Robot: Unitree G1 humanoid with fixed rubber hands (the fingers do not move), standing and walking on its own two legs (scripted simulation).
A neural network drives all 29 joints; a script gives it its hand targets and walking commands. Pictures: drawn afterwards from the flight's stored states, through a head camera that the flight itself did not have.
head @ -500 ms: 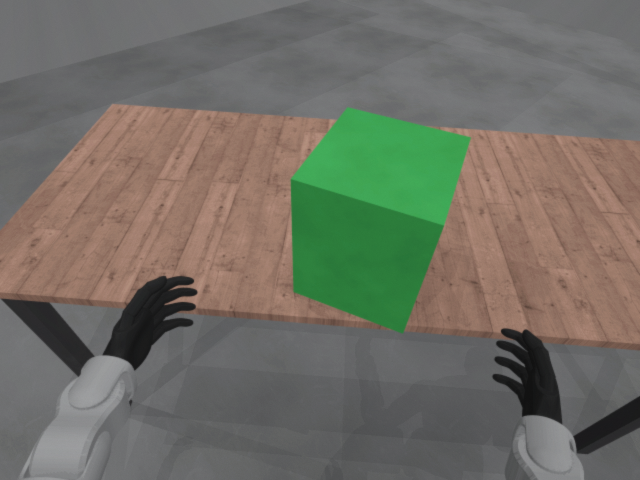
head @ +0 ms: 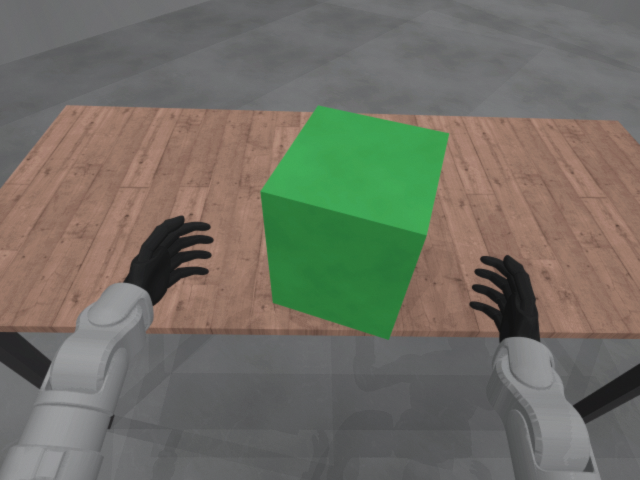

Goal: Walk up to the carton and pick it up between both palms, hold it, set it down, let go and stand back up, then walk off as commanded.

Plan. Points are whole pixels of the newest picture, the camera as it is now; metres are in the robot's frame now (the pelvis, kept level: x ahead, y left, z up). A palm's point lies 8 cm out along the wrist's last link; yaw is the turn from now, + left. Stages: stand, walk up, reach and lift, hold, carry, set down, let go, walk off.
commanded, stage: reach and lift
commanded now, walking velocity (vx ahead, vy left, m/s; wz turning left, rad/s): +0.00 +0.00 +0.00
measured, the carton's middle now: (354, 224) +0.48 -0.03 +0.03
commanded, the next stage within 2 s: none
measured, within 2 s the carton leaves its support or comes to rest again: neither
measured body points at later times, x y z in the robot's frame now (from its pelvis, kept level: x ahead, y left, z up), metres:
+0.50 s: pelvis +0.03 +0.00 +0.00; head +0.06 +0.02 +0.45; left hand +0.40 +0.19 +0.12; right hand +0.34 -0.19 +0.11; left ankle +0.06 +0.08 -0.74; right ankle +0.02 -0.16 -0.74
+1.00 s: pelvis +0.03 +0.00 +0.00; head +0.05 +0.02 +0.45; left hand +0.46 +0.16 +0.17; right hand +0.38 -0.21 +0.15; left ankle +0.06 +0.08 -0.74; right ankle +0.02 -0.16 -0.74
